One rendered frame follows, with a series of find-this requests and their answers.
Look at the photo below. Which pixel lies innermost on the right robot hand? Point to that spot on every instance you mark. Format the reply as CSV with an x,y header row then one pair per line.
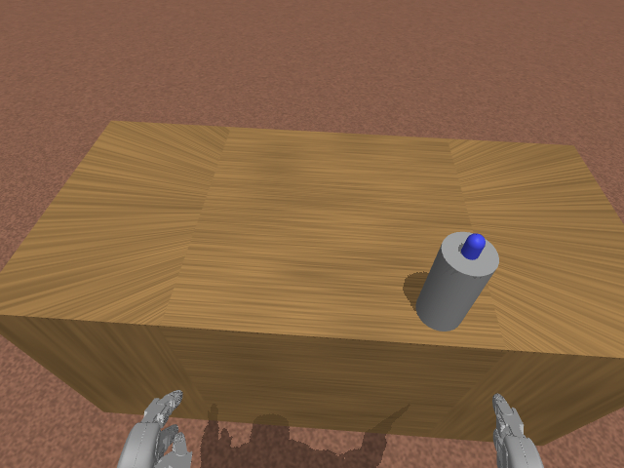
x,y
514,449

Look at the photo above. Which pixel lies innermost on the left robot hand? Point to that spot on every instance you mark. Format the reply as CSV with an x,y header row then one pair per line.
x,y
146,443

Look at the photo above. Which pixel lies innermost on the bottle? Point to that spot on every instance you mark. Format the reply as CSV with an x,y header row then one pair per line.
x,y
463,266

